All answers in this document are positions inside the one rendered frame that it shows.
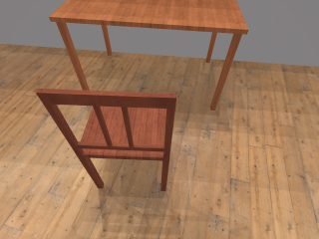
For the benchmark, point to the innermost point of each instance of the table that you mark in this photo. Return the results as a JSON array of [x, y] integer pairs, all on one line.
[[215, 16]]

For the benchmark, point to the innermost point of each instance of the chair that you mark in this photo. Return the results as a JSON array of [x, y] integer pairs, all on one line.
[[121, 125]]

